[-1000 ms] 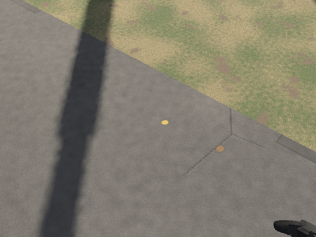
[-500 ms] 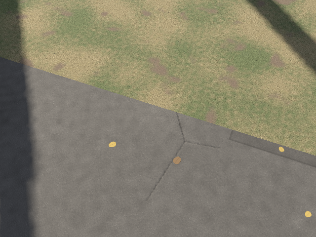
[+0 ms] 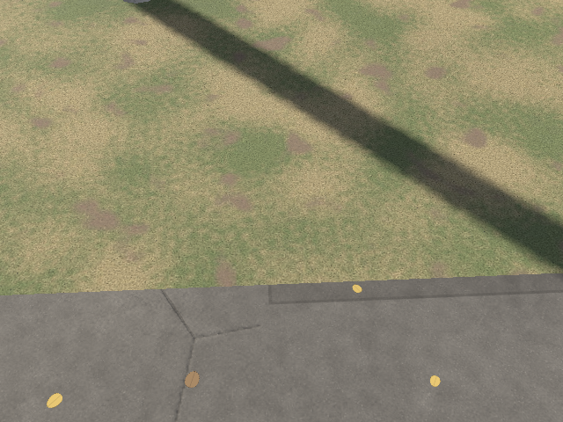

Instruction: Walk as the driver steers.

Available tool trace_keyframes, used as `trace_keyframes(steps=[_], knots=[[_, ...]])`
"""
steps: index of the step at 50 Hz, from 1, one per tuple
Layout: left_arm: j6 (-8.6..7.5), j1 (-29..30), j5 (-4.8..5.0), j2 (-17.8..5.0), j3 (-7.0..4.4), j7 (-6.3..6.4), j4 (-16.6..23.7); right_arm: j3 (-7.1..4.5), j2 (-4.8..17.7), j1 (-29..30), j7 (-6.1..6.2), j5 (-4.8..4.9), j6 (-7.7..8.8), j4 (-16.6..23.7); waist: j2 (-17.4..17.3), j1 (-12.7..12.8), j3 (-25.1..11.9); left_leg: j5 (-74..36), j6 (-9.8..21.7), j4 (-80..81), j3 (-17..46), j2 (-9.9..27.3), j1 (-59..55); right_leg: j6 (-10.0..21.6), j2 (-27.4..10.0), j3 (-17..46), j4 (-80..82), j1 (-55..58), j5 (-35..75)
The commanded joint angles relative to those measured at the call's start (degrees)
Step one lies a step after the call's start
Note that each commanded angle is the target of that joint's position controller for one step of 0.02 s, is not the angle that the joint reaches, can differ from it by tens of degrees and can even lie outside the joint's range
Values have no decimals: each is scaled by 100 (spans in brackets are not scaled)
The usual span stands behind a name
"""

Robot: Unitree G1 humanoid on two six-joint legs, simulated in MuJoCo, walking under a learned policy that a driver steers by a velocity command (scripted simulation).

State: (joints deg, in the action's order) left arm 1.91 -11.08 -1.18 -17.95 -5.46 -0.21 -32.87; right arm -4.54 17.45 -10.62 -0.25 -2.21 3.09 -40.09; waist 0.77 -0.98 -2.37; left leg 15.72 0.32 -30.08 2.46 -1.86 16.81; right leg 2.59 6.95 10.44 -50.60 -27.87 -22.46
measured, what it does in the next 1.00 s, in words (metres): walks ahead, turning right: right foot, then left foot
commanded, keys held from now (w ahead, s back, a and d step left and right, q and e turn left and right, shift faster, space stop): w+e+shift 0.76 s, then e+shift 0.20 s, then w+e+shift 0.04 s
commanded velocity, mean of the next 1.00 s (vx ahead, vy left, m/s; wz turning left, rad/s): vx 0.84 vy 0.00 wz -0.99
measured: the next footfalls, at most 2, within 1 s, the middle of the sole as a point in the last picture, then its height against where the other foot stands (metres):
right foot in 0.42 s outside the picture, level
left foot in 0.82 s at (406, 307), level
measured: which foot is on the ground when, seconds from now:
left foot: down 0.00-0.42, up 0.44-0.80, down 0.82-1.00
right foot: up 0.00-0.40, down 0.42-0.82, up 0.84-1.00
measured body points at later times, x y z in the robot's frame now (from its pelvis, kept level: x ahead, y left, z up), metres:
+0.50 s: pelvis +0.29 -0.13 -0.04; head +0.34 -0.14 +0.41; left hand +0.59 +0.00 -0.13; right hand +0.14 -0.36 -0.15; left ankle +0.13 +0.10 -0.59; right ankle +0.32 -0.19 -0.73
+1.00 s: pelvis +0.67 -0.34 +0.00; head +0.70 -0.39 +0.44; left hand +1.01 -0.30 -0.09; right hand +0.50 -0.61 -0.10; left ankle +0.79 -0.29 -0.73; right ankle +0.56 -0.36 -0.63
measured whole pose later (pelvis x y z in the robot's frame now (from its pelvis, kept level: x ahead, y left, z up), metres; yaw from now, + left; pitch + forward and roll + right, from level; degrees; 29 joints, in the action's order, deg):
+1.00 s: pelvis +0.67 -0.34 +0.00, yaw -58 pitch +0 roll +2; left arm 1.1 -10.6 3.4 -22.8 -5.2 0.2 -38.7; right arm -2.6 17.2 -11.6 1.8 -0.9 4.1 -37.9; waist 2.7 -0.8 7.2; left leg 13.2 -1.0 -29.0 -9.7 3.1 14.9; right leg 0.1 -0.3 0.8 -74.8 -29.8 -23.0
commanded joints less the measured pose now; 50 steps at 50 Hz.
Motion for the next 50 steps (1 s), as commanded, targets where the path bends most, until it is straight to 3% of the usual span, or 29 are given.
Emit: trace_keyframes(steps=[1, 3, 5, 10, 14, 16, 18, 19, 20, 21, 22, 23, 24, 25, 26, 27, 29, 33, 37, 39, 40, 41, 42, 43, 44, 45, 46, 47, 50], knots=[[-176, 813, -214, -601, -51, -294, 759, -170, 843, -118, 51, -46, -67, 330, -543, -63, 620, 2873, 520, 2014, 2680, 2195, -1276, -61, -551, -106, -1618, -2726, 538], [-114, 418, -218, -586, -37, -470, 533, -104, 785, -273, 85, 26, -3, 250, -779, 19, 384, 1915, 366, 2051, 1497, 1705, -1159, -195, -623, -395, -2206, -2333, 995], [-57, 500, -172, -508, 30, -506, 529, -92, 765, -616, 40, 18, 82, 103, -775, -62, 492, 1457, 358, 2128, 902, 1615, -1183, -221, -711, -477, -2468, -2420, 1296], [-26, 1378, -156, -492, 105, -564, 611, -63, 703, -1577, 19, -11, 193, -265, -692, -478, 956, 566, 344, 2257, -178, 1700, -1897, -134, -878, -764, -1869, -2920, 1479], [-91, 2186, -136, -287, 261, -690, 775, -22, 684, -2006, 94, -53, 197, -562, -714, -686, 1385, -557, 288, 2479, -1019, 1731, -2280, 149, -1025, -1539, -630, -2674, 1213], [-122, 2312, -136, -126, 359, -678, 809, 2, 735, -2105, 133, -58, 164, -729, -712, -587, 1402, -2657, 205, 2156, -1561, 1694, -2455, 450, -858, -1968, 75, -2090, 803], [-130, 1725, -111, -131, 351, -556, 604, 3, 957, -2045, 190, -13, 115, -793, -896, -97, 800, -6849, 146, 1079, -1911, 1733, -2406, 759, -199, -2502, 447, -586, 409], [-152, 900, -96, -310, 262, -490, 402, -46, 1210, -1985, 210, -5, 48, -788, -1042, 399, 279, -8004, 192, -32, -1890, 1903, -2337, 909, 49, -2459, 483, 349, 109], [-196, -265, -73, -591, 112, -411, 70, -82, 1393, -1815, 195, 50, 25, -694, -1113, 945, -347, -8043, 262, -1422, -1789, 2028, -1689, 1110, 224, -2194, 679, 1884, 61], [-218, -1422, -84, -951, -103, -281, -351, -74, 1358, -1565, 145, 33, 45, -565, -864, 1498, -875, -6318, 141, -3207, -1724, 1867, -350, 1271, 56, -1416, 1337, 3766, 83], [-117, -940, 21, -1710, -323, -175, -338, 88, 575, -1399, -32, 87, 106, 15, 1097, 799, -1088, 403, -266, -5526, -1561, 529, 2534, 1870, -1591, 1774, 2288, 5545, -1381], [-55, -1286, -50, -1900, -362, -127, -137, 66, 911, -771, -45, 94, 253, 473, 309, 1020, -1793, 650, -246, -6326, -277, 268, 3209, 2208, -2161, 3661, 3052, 5762, -1310], [-74, -1457, -50, -1753, -339, -51, -400, 82, 897, -130, -44, 118, 340, 644, -101, 1104, -1162, 255, -170, -6114, 99, 548, 3519, 2057, -2057, 3172, 3267, 5336, -379], [-157, -1385, -25, -1531, -279, 6, -596, 169, 719, -320, -9, 119, 382, 612, -308, 714, -325, 235, -138, -5482, 62, 784, 3316, 1927, -1942, 2676, 3390, 4287, 444], [-261, -1121, -31, -1324, -204, 62, -623, 193, 673, -361, 1, 7, 333, 568, -514, 408, 62, 417, -168, -4936, 118, 972, 2926, 1795, -1636, 2114, 3391, 3425, 892], [-320, -733, -37, -1137, -111, 94, -597, 201, 648, -623, 1, -130, 211, 429, -590, 55, 324, 621, -217, -4716, 118, 1038, 2543, 1683, -1266, 1555, 3431, 2751, 1148], [-459, -665, 59, -868, 20, 66, -602, 211, 623, -784, -39, -224, -20, 440, -179, -197, 551, 1068, -394, -4173, 82, 1126, 2272, 1851, -1116, 1430, 3647, 1842, 1326], [-640, -608, 26, -942, -5, -4, -657, 356, 372, 689, -134, -95, -58, 1017, 34, -6, 1156, -603, -519, -2022, -279, 931, 1549, 1570, -577, 1038, 4193, 417, 1656], [-675, -897, 161, -1192, -110, -41, -860, 348, 449, 930, -157, 57, -1, 1016, 150, 253, 661, -2013, -235, -610, -313, 459, 221, 1144, -773, 1136, 3928, 1101, 3631], [-635, -969, 141, -1414, -167, 6, -943, 211, 784, 259, -40, 33, 17, 801, 57, -15, 117, -1344, -109, -317, -299, 76, -584, 809, -698, 1132, 2666, 1915, 5519], [-614, -827, 125, -1604, -210, -2, -951, 104, 990, -569, 63, 35, 55, 629, 22, -519, -305, -1186, -75, -155, -330, 48, -1496, 592, -594, 1063, 1351, 1848, 5904], [-655, -603, 117, -1353, -151, -22, -904, -6, 1249, -1618, 185, -21, 99, 406, 41, -1050, -778, -1229, -15, -137, -114, 476, -2784, 376, -296, 912, -141, 1200, 5305], [-672, -600, 102, -252, 109, 41, -721, -64, 1539, -2459, 264, -201, 145, 237, -1339, -1053, -1344, -2262, 148, -260, 1308, 2298, -4049, 269, 283, 256, -2387, -7, -517], [-591, -1412, 332, -452, 119, 129, -412, -163, 1883, -1909, 168, -231, 98, 392, -2574, -335, -2519, -2761, 859, 345, 4016, 3471, -4570, 131, 467, -198, -3646, -966, -1207], [-475, -943, 91, -913, 41, 179, -659, -79, 1233, -1177, 145, -121, 36, 593, -1258, -364, -1782, -2697, 828, 465, 3138, 2998, -3681, 164, -185, -339, -3476, -1111, -442], [-393, -520, 539, -883, 32, 133, -346, 84, 560, -718, 226, 82, 122, 832, -1721, -457, -971, -2982, 772, 640, 1959, 2511, -3275, -147, -556, -275, -3415, -1300, -307], [-284, -368, 542, -900, 6, 105, -379, 112, 455, -465, 225, 117, 145, 711, -1137, -308, -616, -3234, 713, 650, 1355, 2284, -2662, -284, -814, -397, -3379, -1242, -187], [-202, -245, 486, -919, -56, 75, -279, 98, 439, -290, 238, 135, 164, 655, -870, -159, -238, -3376, 726, 752, 877, 2082, -2097, -347, -997, -455, -3106, -1154, -127], [16, -55, 492, -301, 96, -42, 28, 7, 527, 70, 222, 240, 204, 434, -799, 128, 313, -1970, 773, 1576, 41, 2074, -1003, -333, -1449, -686, -1825, -808, 43]])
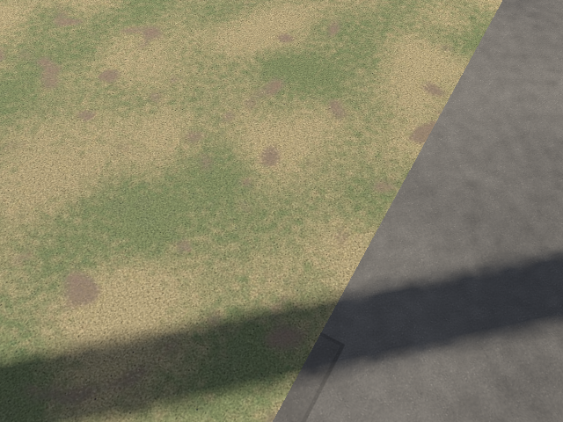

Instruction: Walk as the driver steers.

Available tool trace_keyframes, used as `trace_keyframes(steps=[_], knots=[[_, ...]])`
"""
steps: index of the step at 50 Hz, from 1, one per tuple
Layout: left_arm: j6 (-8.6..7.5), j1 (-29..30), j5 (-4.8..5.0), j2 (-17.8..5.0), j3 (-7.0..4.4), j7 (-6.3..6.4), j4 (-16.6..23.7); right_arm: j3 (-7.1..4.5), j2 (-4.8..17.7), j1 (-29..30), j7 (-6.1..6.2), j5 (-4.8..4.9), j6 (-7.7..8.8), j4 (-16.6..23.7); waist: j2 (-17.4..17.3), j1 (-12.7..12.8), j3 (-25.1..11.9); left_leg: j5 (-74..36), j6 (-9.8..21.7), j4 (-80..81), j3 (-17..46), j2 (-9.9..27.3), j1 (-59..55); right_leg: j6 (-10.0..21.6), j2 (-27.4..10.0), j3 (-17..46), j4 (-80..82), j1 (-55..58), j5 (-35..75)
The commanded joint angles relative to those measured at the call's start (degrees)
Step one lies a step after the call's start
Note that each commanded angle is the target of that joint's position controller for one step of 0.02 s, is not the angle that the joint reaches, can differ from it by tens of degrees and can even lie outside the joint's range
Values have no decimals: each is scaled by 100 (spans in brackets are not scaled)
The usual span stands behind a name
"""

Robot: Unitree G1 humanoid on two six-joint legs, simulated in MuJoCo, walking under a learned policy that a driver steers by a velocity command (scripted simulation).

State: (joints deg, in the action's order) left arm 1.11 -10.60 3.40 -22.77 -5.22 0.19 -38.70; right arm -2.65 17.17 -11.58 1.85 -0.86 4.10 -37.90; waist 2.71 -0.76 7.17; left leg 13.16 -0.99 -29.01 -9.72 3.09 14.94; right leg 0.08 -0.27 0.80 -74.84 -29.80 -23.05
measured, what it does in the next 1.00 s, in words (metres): walks ahead, turning right: right foot, then left foot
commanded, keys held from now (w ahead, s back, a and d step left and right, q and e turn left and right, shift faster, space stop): w+e+shift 0.26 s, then e+shift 0.08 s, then w+e+shift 0.66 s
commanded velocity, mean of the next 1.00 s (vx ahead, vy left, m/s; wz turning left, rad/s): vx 0.81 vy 0.00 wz -1.00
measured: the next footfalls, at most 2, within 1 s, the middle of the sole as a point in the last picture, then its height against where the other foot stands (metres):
right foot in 0.28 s outside the picture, level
left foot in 0.74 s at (337, 272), level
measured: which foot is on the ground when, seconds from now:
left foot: down 0.00-0.30, up 0.32-0.72, down 0.74-1.00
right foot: up 0.00-0.26, down 0.28-0.76, up 0.78-1.00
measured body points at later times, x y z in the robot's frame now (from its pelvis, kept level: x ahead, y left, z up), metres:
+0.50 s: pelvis +0.35 -0.08 +0.00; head +0.38 -0.10 +0.45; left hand +0.51 +0.17 -0.11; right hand +0.40 -0.38 -0.09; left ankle +0.46 +0.08 -0.65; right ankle +0.32 -0.09 -0.73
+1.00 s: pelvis +0.71 -0.25 +0.00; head +0.72 -0.26 +0.45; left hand +1.06 -0.27 -0.06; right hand +0.46 -0.42 -0.11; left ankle +0.76 -0.10 -0.73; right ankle +0.67 -0.36 -0.64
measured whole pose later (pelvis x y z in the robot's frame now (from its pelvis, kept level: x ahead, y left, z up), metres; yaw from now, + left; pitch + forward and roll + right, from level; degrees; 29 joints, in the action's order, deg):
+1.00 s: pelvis +0.71 -0.25 +0.00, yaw -56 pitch +1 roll +3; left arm 0.4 -4.4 -2.1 -21.7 -3.0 -4.5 -37.4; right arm -4.0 19.3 -24.6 0.0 -1.5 4.3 -47.1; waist 3.4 -3.0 0.8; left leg 19.1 -1.7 -20.1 -11.4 0.4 1.4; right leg 5.6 -1.9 0.1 -70.0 -42.4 -8.8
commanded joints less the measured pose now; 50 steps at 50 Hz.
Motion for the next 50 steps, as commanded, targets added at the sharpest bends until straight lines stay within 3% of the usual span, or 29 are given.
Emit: trace_keyframes(steps=[1, 2, 3, 4, 6, 8, 9, 11, 13, 14, 15, 16, 17, 19, 21, 23, 27, 30, 33, 35, 36, 37, 38, 39, 40, 41, 42, 46, 50], knots=[[108, 71, -14, 268, 117, -138, 718, -231, 667, 186, 8, 114, 109, 163, -975, 83, -561, -1305, 976, 1708, 1139, 1656, -706, -84, -858, 222, 951, -632, 286], [98, 185, -66, 270, 133, -195, 764, -280, 778, 174, 6, 110, 122, 120, -881, 52, -567, -1077, 1041, 1841, 996, 1686, -769, -68, -926, 188, 1222, -646, 608], [138, 761, -796, 295, 237, -372, 995, -189, 714, -567, -105, -118, 162, -164, -102, -69, -591, -1551, 900, 1797, 733, 1830, -687, 180, -660, -22, 1586, -552, 1308], [130, 822, -747, 389, 239, -451, 1017, -247, 829, -522, -153, -92, 180, -264, -314, 42, -617, -1619, 722, 1736, 341, 1642, -825, 322, -597, -135, 1984, -472, 1794], [98, 958, -556, 243, 227, -540, 941, -277, 912, -433, -181, -40, 149, -283, -553, 49, -541, -1320, 545, 1765, -100, 1397, -1034, 511, -471, -457, 2440, -417, 2107], [89, 1295, -496, 123, 219, -561, 1005, -301, 984, -639, -173, -44, 59, -367, -602, -15, -282, -1384, 484, 1817, -319, 1420, -1456, 650, -447, -596, 2721, -617, 1863], [89, 1404, -497, 90, 221, -554, 1018, -315, 1027, -739, -163, -58, 4, -415, -576, -11, -161, -1813, 448, 1737, -481, 1419, -1674, 745, -390, -692, 2879, -650, 1647], [81, 1262, -477, 26, 191, -471, 937, -341, 1189, -848, -136, -68, -103, -478, -616, 179, -256, -4106, 370, 1114, -808, 1403, -1956, 992, 1, -1027, 3096, -137, 961], [40, 198, -432, -178, 53, -342, 629, -396, 1467, -851, -144, -57, -267, -458, -731, 739, -835, -5919, 413, -533, -876, 1526, -1923, 1243, 522, -1197, 3107, 1071, 202], [-21, -1001, -463, -316, -83, -231, 240, -395, 1498, -624, -189, 17, -348, -332, -512, 1280, -1295, -5626, 344, -2291, -834, 1511, -1041, 1427, 757, -950, 3578, 2568, 220], [-19, -1303, -481, -741, -244, -86, 29, -241, 904, -730, -273, -52, -361, -227, 497, 1083, -1343, -1299, 108, -4194, -721, 907, 521, 1536, 103, 470, 4256, 3639, -278], [58, -805, -430, -1454, -374, -60, 350, -173, 562, -578, -318, -108, -294, 381, 1393, 592, -1572, 2116, -314, -6026, -55, -351, 2865, 2352, -1154, 4042, 5402, 4582, -360], [37, -1026, -419, -1364, -403, -88, 479, -218, 971, 20, -281, -153, -178, 656, 246, 868, -1624, 1732, -317, -5957, 1087, -122, 3448, 2416, -1532, 4624, 5937, 4670, 831], [-65, -868, -432, -907, -292, -41, 197, -114, 803, -35, -237, -77, -48, 524, -433, 306, -748, 1011, -242, -4800, 1238, 335, 2981, 2160, -1192, 3376, 5890, 3379, 1702], [-193, -451, -404, -595, -158, -8, 210, -106, 844, -294, -220, -237, -199, 348, -441, -54, -743, 980, -310, -4107, 1248, 521, 2201, 1940, -638, 2568, 6015, 2505, 1587], [-325, -583, -391, -483, -96, -64, 106, -67, 739, -147, -247, -266, -353, 320, -461, -75, -695, 904, -389, -3553, 1177, 528, 1902, 1927, -397, 2394, 6185, 1939, 1474], [-435, -1043, -439, -495, -116, -101, -60, 74, 436, 1046, -307, -181, -345, 667, -381, 319, -291, -351, -480, -2125, 1121, 385, 2198, 1820, -163, 2494, 6495, 1669, 919], [-469, -1311, -422, -527, -142, -120, -183, 102, 451, 1615, -350, -113, -274, 811, -97, 611, -279, -1131, -428, -1126, 1136, 98, 2033, 1659, -127, 2568, 6345, 1983, 1545], [-494, -1312, -374, -620, -169, -55, -262, 79, 570, 1722, -357, -63, -198, 919, 60, 580, -390, -1264, -274, -470, 1271, -75, 1353, 1440, -289, 2785, 6064, 2227, 2442], [-494, -1033, -379, -764, -189, -34, -244, -16, 793, 975, -279, -41, -157, 712, 114, 169, -695, -714, -144, -206, 1222, -337, 16, 1164, -255, 2781, 5467, 2058, 3511], [-513, -897, -384, -889, -204, -72, -257, -137, 1045, 51, -194, -41, -118, 464, -105, -329, -1192, -302, -38, -168, 1146, -419, -1167, 1000, -37, 2575, 4407, 1831, 4141], [-575, -705, -395, -823, -175, -121, -258, -271, 1338, -1173, -69, -80, -88, 217, -333, -993, -1804, 309, 84, -261, 1371, -44, -2634, 842, 357, 2182, 2833, 1150, 3993], [-659, -726, -305, 39, 43, -100, -43, -409, 1813, -2224, 51, -293, -53, 94, -1581, -1184, -2594, 2926, 359, 333, 3298, 1568, -4053, 737, 917, 1536, 727, -154, 967], [-636, -1086, -213, 214, 188, -94, 198, -438, 1940, -1513, 1, -294, -80, 181, -2781, -493, -2815, 4147, 697, 1670, 6238, 2458, -3879, 685, 978, 1014, -214, -1227, -585], [-511, -728, -386, -130, 171, -56, -6, -341, 1251, -648, -24, -240, -122, 349, -1700, -350, -1764, 4198, 728, 1634, 5717, 2202, -2886, 700, 398, 841, -518, -1513, 164], [-442, -480, -508, -274, 129, -133, -42, -243, 845, -449, -45, -198, -141, 327, -937, -305, -1297, 3316, 716, 1461, 4588, 1960, -2255, 672, 130, 646, -301, -1422, 542], [-380, -323, -548, -229, 124, -219, -71, -198, 667, -460, -66, -216, -141, 206, -567, -244, -992, 2289, 654, 1500, 3698, 1698, -1779, 626, -78, 557, -99, -1279, 682], [-132, 271, -574, 253, 284, -468, 301, -103, 373, -908, -189, -46, 69, -396, -778, -60, -388, 351, 457, 1826, 1893, 1426, -1191, 563, -446, 439, -4, -1624, 988], [-97, 1011, -520, 263, 367, -554, 722, -85, 415, -773, -229, -65, 227, -573, -701, 171, -52, -1163, 336, 2174, 389, 1176, -822, 546, -458, 142, 804, -1651, 1949]])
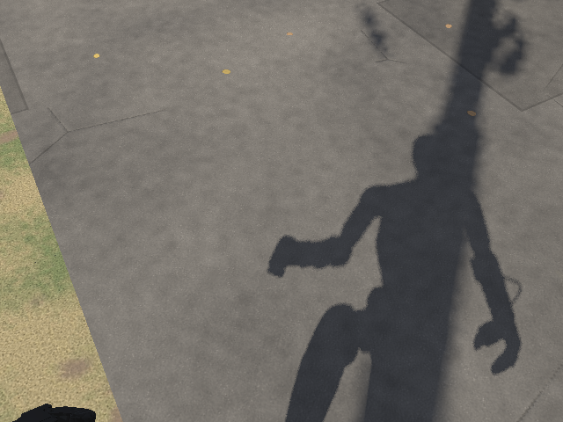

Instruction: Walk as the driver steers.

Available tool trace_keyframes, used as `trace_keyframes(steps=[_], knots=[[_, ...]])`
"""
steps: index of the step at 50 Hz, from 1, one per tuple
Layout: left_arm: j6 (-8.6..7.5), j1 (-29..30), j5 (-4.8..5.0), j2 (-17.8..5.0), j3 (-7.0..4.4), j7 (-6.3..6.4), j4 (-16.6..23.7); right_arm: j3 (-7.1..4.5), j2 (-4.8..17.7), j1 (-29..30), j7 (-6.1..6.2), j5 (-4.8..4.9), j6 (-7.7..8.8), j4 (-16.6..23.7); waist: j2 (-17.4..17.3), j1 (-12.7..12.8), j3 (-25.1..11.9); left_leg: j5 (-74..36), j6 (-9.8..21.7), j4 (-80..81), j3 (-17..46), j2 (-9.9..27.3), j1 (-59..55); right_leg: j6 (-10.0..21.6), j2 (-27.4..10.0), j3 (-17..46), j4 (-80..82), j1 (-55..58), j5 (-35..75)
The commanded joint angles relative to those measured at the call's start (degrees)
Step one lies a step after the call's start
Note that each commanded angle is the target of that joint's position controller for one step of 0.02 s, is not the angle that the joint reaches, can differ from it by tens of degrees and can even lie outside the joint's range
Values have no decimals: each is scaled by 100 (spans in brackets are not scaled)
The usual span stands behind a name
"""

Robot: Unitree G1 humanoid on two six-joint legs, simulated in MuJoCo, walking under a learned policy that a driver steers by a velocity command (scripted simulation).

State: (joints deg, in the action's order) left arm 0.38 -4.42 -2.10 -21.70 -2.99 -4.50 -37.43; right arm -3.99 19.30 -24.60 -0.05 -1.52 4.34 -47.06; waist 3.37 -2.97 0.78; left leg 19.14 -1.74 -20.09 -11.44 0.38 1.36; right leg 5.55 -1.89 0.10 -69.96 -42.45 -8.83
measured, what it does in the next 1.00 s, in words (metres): walks ahead, turning right: right foot, then left foot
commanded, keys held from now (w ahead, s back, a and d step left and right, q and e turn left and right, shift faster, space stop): w+e+shift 0.06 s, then w+shift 0.32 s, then shift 0.18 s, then e+shift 0.40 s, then w+e+shift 0.04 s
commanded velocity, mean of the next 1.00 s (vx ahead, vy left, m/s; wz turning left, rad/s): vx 0.60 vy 0.00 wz -0.54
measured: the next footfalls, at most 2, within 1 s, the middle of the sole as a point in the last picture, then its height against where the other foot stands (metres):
right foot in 0.20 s outside the picture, level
left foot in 0.62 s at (297, 296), level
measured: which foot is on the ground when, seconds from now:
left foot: down 0.00-0.20, up 0.22-0.60, down 0.62-1.00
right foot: up 0.00-0.18, down 0.20-0.64, up 0.66-1.00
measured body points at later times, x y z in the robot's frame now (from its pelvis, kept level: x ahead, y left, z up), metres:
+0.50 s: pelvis +0.45 -0.07 +0.00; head +0.48 -0.08 +0.45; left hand +0.48 +0.21 -0.13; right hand +0.58 -0.35 -0.09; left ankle +0.68 +0.04 -0.68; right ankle +0.32 -0.06 -0.73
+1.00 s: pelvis +0.69 -0.11 +0.00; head +0.71 -0.17 +0.45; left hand +0.98 +0.04 -0.08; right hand +0.68 -0.43 -0.12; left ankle +0.79 -0.05 -0.73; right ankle +0.69 -0.27 -0.70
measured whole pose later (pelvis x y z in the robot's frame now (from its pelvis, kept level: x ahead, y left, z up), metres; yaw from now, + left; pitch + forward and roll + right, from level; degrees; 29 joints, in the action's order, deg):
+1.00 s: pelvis +0.69 -0.11 +0.00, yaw -34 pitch +0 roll +3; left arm 4.4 -8.1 1.7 -17.4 -4.5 0.4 -38.4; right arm -3.4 17.3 -3.9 1.2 -0.3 0.6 -42.5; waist -1.2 -0.8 6.4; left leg 9.0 2.6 -23.9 -17.0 2.8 14.3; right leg -1.7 -6.4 -1.5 -48.0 -31.3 -13.6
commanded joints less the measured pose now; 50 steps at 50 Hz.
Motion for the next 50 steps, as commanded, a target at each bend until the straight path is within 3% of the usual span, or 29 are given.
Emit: trace_keyframes(steps=[1, 4, 6, 8, 9, 10, 11, 12, 13, 14, 16, 19, 21, 23, 25, 26, 29, 30, 31, 32, 33, 34, 35, 36, 37, 39, 43, 48, 50], knots=[[-18, 626, 36, 124, 158, -119, 673, 42, 251, 435, -28, -7, 225, 274, -724, 352, 711, -2046, 384, 1407, 290, 1363, 526, 34, -253, -40, 762, -320, 677], [-60, 1232, -6, 308, 275, -220, 813, 20, 432, -98, 31, -34, 217, 15, -577, 202, 945, -3864, 228, 1458, -369, 1213, 255, 340, 4, -742, 2114, 304, 718], [-96, 1036, -22, 243, 258, -156, 642, -3, 683, -309, 86, -14, 169, -73, -740, 375, 648, -6755, 254, 1016, -474, 1311, -143, 535, 538, -1070, 2514, 1192, 535], [-143, -203, -25, -89, 121, -3, 212, -72, 1114, -159, 146, -28, 16, -42, -1047, 1096, -86, -8350, 380, -593, -408, 1568, -402, 724, 913, -905, 2691, 2537, -151], [-159, -1420, -19, -328, -13, 97, -205, -64, 1175, 91, 152, -49, -45, 50, -1169, 1616, -616, -8278, 522, -1918, -292, 1637, -55, 885, 956, -616, 2944, 3799, -372], [-157, -2353, -31, -583, -187, 221, -559, -61, 1140, 303, 130, -44, -90, 99, -987, 2029, -936, -6719, 529, -3787, -360, 1340, 843, 997, 783, -171, 3669, 5194, -409], [-107, -1934, 68, -1072, -356, 356, -552, 57, 405, 175, 41, -100, -69, 290, 697, 1213, -1071, 370, 358, -6046, -185, 341, 2586, 892, -420, 1477, 3558, 6267, -482], [-65, -1662, -47, -1381, -375, 376, -228, 128, 414, -286, 7, 166, 0, 820, 869, 803, -2266, 914, 290, -7376, 930, 4, 4148, 1928, -1707, 4414, 4618, 7339, -901], [-77, -1893, -16, -1034, -378, 444, -316, 90, 692, 583, 22, 150, 86, 858, -238, 1130, -1742, 200, 320, -7221, 1336, 215, 4523, 1744, -1448, 4188, 5195, 6796, -988], [-159, -1724, 38, -817, -333, 493, -544, 142, 527, 583, 16, 191, 113, 833, -442, 789, -670, -38, 342, -6632, 1285, 482, 4520, 1577, -1348, 3481, 5405, 5693, -664], [-380, -1303, 14, -360, -185, 556, -664, 214, 296, 629, -22, -37, -23, 640, -1036, 269, 40, -63, 308, -5719, 1398, 824, 3722, 1170, -719, 2424, 5599, 4069, -123], [-595, -1470, 170, -32, -45, 522, -891, 264, 91, 717, -172, -145, -234, 688, -543, 47, 369, 7, 99, -4707, 1317, 1048, 3471, 1193, -467, 1841, 6091, 3126, 181], [-668, -1569, 197, -88, -39, 472, -1003, 320, -10, 1482, -213, -116, -197, 961, -542, 145, 836, -721, 33, -3693, 943, 933, 3528, 1047, -213, 1174, 6257, 2795, 2403], [-706, -1640, 228, -45, -23, 411, -1120, 414, -230, 1741, -251, -67, -109, 1020, -534, 232, 739, -1914, 145, -2370, 571, 601, 2744, 644, 220, 422, 6007, 2604, 4107], [-756, -2105, 308, -68, -6, 402, -1374, 436, -307, 1945, -253, 9, -62, 1018, -314, 488, 436, -3170, 337, -1670, 386, 209, 2162, 399, 112, 442, 6023, 2996, 4548], [-684, -2330, 492, 45, 2, 543, -1335, 351, -141, 2767, -194, 269, 196, 1346, -695, 761, 338, -3200, 294, -1292, 705, -25, 2166, 295, -126, 795, 5753, 3249, 4030], [-430, -2428, 274, -379, -104, 733, -1442, 163, 270, 2291, -188, 168, 351, 1282, 18, 293, -190, -3371, 412, -606, 790, -497, 1834, -39, -265, 967, 4822, 4565, 4698], [-361, -2216, 209, -422, -126, 731, -1413, 86, 417, 1672, -147, 140, 354, 1155, 247, -157, -486, -3495, 444, -623, 884, -456, 1078, -179, -202, 1004, 3997, 4432, 4876], [-314, -1702, 159, -379, -108, 682, -1253, 30, 539, 620, -76, 80, 328, 925, 337, -851, -904, -4378, 587, -459, 1131, -38, -232, -369, 22, 952, 2653, 3783, 4435], [-285, -2151, -1, 334, 58, 615, -1070, 29, 941, 65, -36, -160, 275, 799, -1229, -607, -1989, -7649, 1411, -1738, 2485, 1759, -2367, -793, 837, 787, -293, 2153, -534], [-301, -3021, 303, 304, 118, 534, -1116, 133, 523, -35, -109, -261, 273, 961, -1769, -450, -3643, -7459, 2354, -1508, 4615, 3067, -3627, -866, 1273, 1672, -2006, 1132, -3104], [-222, -2480, 410, -430, -82, 509, -979, 75, 468, 554, -32, -113, 160, 1238, -1069, -520, -3501, -6229, 2202, -1077, 4226, 2832, -2891, -891, 803, 1661, -2157, 1123, -2630], [-120, -1808, 480, -553, -168, 543, -681, 116, 257, 1147, 58, -10, 53, 1281, -742, -307, -2413, -5237, 1967, -753, 3410, 2517, -1844, -929, 431, 1152, -1763, 795, -2289], [-17, -1624, 473, -406, -177, 600, -655, 181, 54, 1478, 124, 77, -20, 1169, -289, -31, -1299, -4691, 1791, -393, 2785, 2142, -615, -1016, 233, 771, -1521, 640, -2187], [92, -1743, 478, -235, -204, 641, -657, 194, 48, 1658, 144, 47, -33, 1121, -384, 238, -736, -4171, 1695, -47, 2335, 1943, 404, -1036, 66, 633, -1355, 897, -2060], [321, -2094, 496, 174, -180, 711, -623, 164, 62, 2182, 67, -41, -36, 1115, -794, 612, -238, -3276, 1615, 528, 1535, 1685, 1876, -1083, -146, 396, -723, 1564, -2034], [300, -1512, 380, 187, -184, 695, -167, -38, 423, 2397, 105, -6, -43, 1027, -788, 541, -651, -3377, 1707, 627, 832, 1769, 1612, -1012, -548, 251, 972, 1661, -752], [378, -815, 358, -89, -303, 486, 153, -122, 533, 2548, 171, 116, -318, 943, -890, 392, -602, -1883, 1478, 593, 333, 1871, 1207, -728, -472, -180, 2097, 1974, -164], [415, -628, 397, -231, -381, 412, 278, -235, 782, 2372, 107, 237, -357, 853, -972, 372, -608, -276, 1353, 829, 556, 2122, 957, -535, -485, -325, 2280, 2013, -721]])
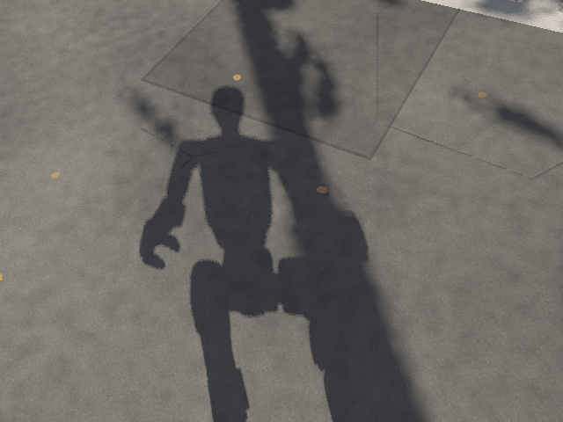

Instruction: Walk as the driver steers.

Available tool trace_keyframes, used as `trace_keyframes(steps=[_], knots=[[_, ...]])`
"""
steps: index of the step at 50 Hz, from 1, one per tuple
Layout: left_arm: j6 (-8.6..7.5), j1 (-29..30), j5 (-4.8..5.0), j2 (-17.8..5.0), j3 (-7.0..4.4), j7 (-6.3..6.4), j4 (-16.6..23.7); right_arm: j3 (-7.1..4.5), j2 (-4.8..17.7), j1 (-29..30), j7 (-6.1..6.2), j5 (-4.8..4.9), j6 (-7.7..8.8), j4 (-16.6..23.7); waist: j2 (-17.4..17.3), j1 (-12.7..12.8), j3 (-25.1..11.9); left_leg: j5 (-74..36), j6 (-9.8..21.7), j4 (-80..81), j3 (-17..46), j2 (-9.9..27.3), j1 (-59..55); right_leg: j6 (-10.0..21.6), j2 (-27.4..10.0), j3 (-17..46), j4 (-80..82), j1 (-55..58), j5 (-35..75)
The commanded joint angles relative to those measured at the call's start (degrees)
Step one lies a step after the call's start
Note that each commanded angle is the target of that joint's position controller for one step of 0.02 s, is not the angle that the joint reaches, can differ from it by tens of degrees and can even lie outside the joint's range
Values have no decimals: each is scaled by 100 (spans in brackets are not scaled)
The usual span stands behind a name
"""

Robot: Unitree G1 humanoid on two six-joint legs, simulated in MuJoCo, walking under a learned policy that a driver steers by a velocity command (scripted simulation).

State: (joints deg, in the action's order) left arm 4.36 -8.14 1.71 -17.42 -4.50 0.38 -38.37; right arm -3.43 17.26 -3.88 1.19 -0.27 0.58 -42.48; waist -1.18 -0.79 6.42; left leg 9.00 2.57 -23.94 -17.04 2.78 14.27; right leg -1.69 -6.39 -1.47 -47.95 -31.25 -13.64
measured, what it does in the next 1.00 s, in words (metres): walks ahead, turning right: right foot, then left foot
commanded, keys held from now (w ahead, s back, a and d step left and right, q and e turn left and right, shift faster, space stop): w+e+shift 1.00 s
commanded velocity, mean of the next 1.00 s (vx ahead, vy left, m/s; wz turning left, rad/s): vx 0.82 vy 0.00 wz -0.96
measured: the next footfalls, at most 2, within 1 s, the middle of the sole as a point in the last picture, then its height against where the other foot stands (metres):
right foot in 0.12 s outside the picture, level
left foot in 0.50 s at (331, 385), level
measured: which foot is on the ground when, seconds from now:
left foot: down 0.00-0.10, up 0.12-0.48, down 0.50-0.96, up 0.98-1.00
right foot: up 0.00-0.10, down 0.12-0.50, up 0.52-0.94, down 0.96-1.00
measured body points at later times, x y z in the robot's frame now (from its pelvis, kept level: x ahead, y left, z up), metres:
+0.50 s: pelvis +0.28 -0.08 -0.02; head +0.31 -0.11 +0.43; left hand +0.36 +0.21 -0.13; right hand +0.41 -0.41 -0.09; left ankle +0.46 -0.02 -0.73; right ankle +0.03 -0.11 -0.73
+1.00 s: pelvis +0.61 -0.35 -0.05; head +0.63 -0.38 +0.40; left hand +0.94 -0.39 -0.12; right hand +0.37 -0.47 -0.18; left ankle +0.54 -0.05 -0.62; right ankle +0.66 -0.44 -0.74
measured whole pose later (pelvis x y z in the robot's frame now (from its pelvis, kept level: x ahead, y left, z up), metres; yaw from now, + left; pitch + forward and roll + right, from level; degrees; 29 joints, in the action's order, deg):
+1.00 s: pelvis +0.61 -0.35 -0.05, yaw -56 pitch +1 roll +1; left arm -0.7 -2.4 -1.5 -17.7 -2.1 -2.8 -37.9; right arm -2.1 14.5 -26.5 -0.3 -2.1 1.9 -49.4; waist 1.3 -2.5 3.7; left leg 23.7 -3.1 -65.0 -9.6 6.5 -0.7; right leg 12.5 6.8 -6.5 -45.5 -32.4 -13.8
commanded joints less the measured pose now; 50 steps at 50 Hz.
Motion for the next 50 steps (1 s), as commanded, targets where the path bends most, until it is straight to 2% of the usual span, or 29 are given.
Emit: trace_keyframes(steps=[1, 3, 5, 6, 7, 8, 9, 10, 12, 15, 21, 23, 24, 25, 26, 27, 28, 29, 30, 34, 38, 41, 43, 45, 46, 47, 48, 49, 50], knots=[[8, -228, 27, -731, -270, -116, 385, -338, 1081, 265, -33, 185, 21, 351, -591, 197, -1107, 1573, 839, 1325, 1259, 1982, -477, 308, -34, -242, 177, 860, -554], [-31, -430, 50, -721, -316, -178, 223, -360, 1081, 374, -44, 273, 21, 301, -559, 411, -894, 2575, 621, 1328, 1278, 2010, -568, 574, 14, -495, 655, 1095, -867], [-92, -1492, 96, -689, -399, -145, -396, -298, 748, 597, -58, 260, 2, 291, -28, 834, -770, 2958, 290, 199, 673, 1448, 58, 953, 368, -763, 1525, 2367, -932], [-163, -2424, 113, -1051, -563, -67, -755, -189, 339, 795, -99, 182, 16, 360, 1191, 1150, -576, 2568, -17, -2187, 82, 727, 1133, 1484, -2, 517, 2383, 3242, -1701], [-414, -2415, 40, -1624, -591, -82, -568, -85, 60, 1164, -113, 191, 149, 823, 2108, 871, -64, 2873, -358, -4059, 785, -323, 3893, 2504, -915, 3955, 3252, 3959, -2772], [-722, -1975, -46, -1303, -467, -158, -272, -122, 390, 1475, -201, 306, 404, 986, 1356, 845, -205, 2516, -218, -4616, 1954, -347, 4705, 2700, -1366, 4911, 3939, 4096, -3024], [-566, -1516, -399, -1179, -362, -50, -196, -73, 540, 985, -298, -461, 245, 806, 1278, 605, -169, 1903, -336, -4485, 1802, 138, 4557, 2240, -1209, 4051, 4033, 3681, -2872], [-554, -1360, -407, -986, -302, -33, -146, -130, 687, 698, -363, -430, 220, 623, 868, 424, -148, 1303, -410, -4146, 1769, 239, 3974, 2017, -856, 3408, 3968, 3408, -2353], [-656, -1298, -297, -836, -213, -39, -204, -115, 699, 658, -427, -389, 117, 528, 580, 332, -204, 616, -613, -3507, 1667, 241, 3134, 1746, -335, 2703, 4045, 3032, -1389], [-773, -1709, -249, -950, -243, -71, -398, -45, 551, 956, -456, -241, -3, 650, 352, 445, -213, 209, -742, -2815, 1595, 84, 3060, 1784, -176, 2464, 4023, 3154, -510], [-842, -1834, -239, -1059, -293, -45, -553, 27, 504, 1526, -423, -77, 67, 1067, 813, 665, -110, -323, -645, -1104, 1641, -114, 1964, 1617, -176, 2533, 3824, 2795, 564], [-866, -1428, -230, -1165, -310, -39, -498, -34, 647, 711, -331, -48, 125, 919, 875, 221, -285, -151, -479, -843, 1618, -225, 689, 1385, -192, 2503, 3459, 2431, 1722], [-880, -1201, -254, -1287, -333, -64, -467, -145, 870, -265, -235, -44, 163, 656, 747, -243, -732, 259, -397, -928, 1489, -413, -500, 1248, -21, 2357, 2552, 2149, 2812], [-901, -938, -272, -1324, -337, -113, -443, -281, 1143, -1667, -103, -64, 185, 299, 292, -991, -1455, 540, -303, -968, 1515, -285, -2154, 1082, 477, 1984, 853, 1501, 3131], [-972, -952, -225, -685, -160, -132, -261, -425, 1705, -2869, 33, -264, 227, 172, -828, -1384, -2395, 3149, -187, -494, 3023, 980, -3641, 962, 1153, 1509, -1418, 315, 1489], [-995, -1196, -43, 10, 55, -151, 80, -451, 2051, -2526, -11, -393, 244, 229, -2607, -732, -2556, 5245, 2, 1285, 6253, 2234, -3637, 908, 1545, 1284, -2753, -912, -1795], [-905, -1049, -161, -272, 79, -117, -90, -324, 1359, -1423, -32, -349, 210, 447, -1787, -295, -1606, 5127, 172, 1465, 6513, 2234, -2599, 987, 1048, 1137, -3295, -1258, -1026], [-836, -828, -278, -506, 35, -162, -158, -227, 879, -1074, -41, -308, 191, 524, -854, -212, -1107, 4284, 268, 1194, 5464, 2091, -1972, 970, 674, 894, -3156, -1208, -493], [-782, -650, -346, -538, 29, -246, -210, -187, 664, -1132, -50, -300, 193, 405, -346, -183, -885, 3257, 293, 1135, 4478, 1831, -1546, 925, 411, 783, -2890, -1032, -241], [-528, 144, -397, -132, 189, -516, 187, -43, 263, -1707, -128, -164, 406, -181, -450, -67, -233, 1153, 139, 1407, 2534, 1558, -1013, 784, 35, 677, -2694, -1439, 103], [-481, 912, -344, -136, 296, -614, 621, -36, 364, -1632, -147, -161, 591, -310, -294, 170, 84, -377, 7, 1745, 1028, 1357, -776, 778, 24, 382, -1826, -1596, 956], [-486, 1624, -377, -130, 374, -734, 801, -67, 552, -1931, -96, -154, 615, -485, 14, 32, 412, -1666, -64, 2028, 135, 1053, -848, 1002, 275, -489, -351, -982, 1216], [-511, 1564, -353, -126, 380, -701, 724, -103, 812, -2146, -60, -142, 573, -535, -80, 134, 180, -4595, -85, 1515, -146, 1059, -1293, 1232, 732, -954, 147, -210, 1117], [-534, 600, -312, -410, 260, -564, 429, -193, 1239, -2108, -12, -126, 413, -469, -432, 719, -523, -6846, -87, 49, -140, 1260, -1804, 1398, 1151, -1009, 257, 797, 573], [-538, -445, -289, -638, 136, -471, 144, -241, 1426, -1901, -3, -136, 309, -375, -580, 1231, -1057, -7272, -20, -1221, -31, 1404, -1635, 1517, 1309, -880, 258, 1865, 211], [-547, -1741, -293, -940, -54, -342, -285, -235, 1383, -1644, -26, -147, 231, -231, -466, 1725, -1631, -6539, -10, -2974, 111, 1402, -811, 1698, 1405, -551, 700, 3522, 43], [-507, -1649, -241, -1224, -243, -183, -460, -182, 994, -1751, -109, -244, 204, -229, 291, 1330, -1446, -1255, -161, -4864, 251, 681, 704, 1784, 1009, 364, 986, 4498, -483], [-399, -1003, -336, -1867, -347, -145, -180, -52, 446, -1902, -179, -203, 262, 366, 1527, 496, -1656, 2073, -515, -6956, 634, -214, 2875, 2494, -314, 3354, 1756, 5420, -563], [-348, -1432, -363, -1864, -381, -127, -65, -61, 807, -1267, -164, -149, 417, 802, 630, 833, -2258, 1631, -470, -7046, 1836, -178, 3476, 2783, -603, 4644, 2764, 5642, -1102]])
Velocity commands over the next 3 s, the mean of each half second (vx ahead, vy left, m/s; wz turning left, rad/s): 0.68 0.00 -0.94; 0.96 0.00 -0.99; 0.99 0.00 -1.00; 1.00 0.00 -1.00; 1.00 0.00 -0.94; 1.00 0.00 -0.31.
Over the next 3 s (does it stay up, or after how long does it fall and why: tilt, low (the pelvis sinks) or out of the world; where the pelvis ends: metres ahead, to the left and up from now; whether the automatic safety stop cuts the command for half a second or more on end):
stays up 0.30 -1.94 -0.02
